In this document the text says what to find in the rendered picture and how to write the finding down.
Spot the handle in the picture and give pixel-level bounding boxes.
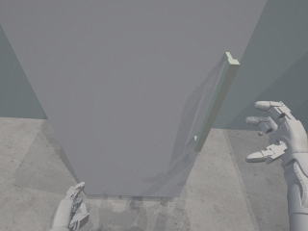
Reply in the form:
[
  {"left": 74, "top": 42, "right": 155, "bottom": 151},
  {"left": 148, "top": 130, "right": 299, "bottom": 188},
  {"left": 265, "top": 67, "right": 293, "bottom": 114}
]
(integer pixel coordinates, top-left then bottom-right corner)
[{"left": 193, "top": 52, "right": 240, "bottom": 152}]

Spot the robot right forearm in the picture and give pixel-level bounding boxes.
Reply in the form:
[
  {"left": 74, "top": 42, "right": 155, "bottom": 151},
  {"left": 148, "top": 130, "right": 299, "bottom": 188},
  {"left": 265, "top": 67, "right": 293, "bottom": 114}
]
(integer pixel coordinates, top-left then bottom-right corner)
[{"left": 281, "top": 152, "right": 308, "bottom": 231}]

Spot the fridge door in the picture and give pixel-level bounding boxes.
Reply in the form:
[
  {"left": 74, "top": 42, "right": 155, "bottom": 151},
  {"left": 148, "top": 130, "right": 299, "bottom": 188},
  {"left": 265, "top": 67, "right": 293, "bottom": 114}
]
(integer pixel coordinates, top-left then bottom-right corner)
[{"left": 0, "top": 0, "right": 268, "bottom": 198}]

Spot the robot right hand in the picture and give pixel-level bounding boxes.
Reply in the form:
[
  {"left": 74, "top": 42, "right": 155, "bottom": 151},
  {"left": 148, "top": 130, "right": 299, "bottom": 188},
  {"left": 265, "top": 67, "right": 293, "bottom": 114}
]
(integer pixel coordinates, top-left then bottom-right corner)
[{"left": 244, "top": 101, "right": 308, "bottom": 165}]

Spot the robot left hand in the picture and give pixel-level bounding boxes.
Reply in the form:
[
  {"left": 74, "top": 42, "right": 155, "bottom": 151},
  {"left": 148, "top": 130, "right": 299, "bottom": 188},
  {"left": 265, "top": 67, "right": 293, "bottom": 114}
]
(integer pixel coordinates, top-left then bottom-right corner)
[{"left": 51, "top": 181, "right": 90, "bottom": 231}]

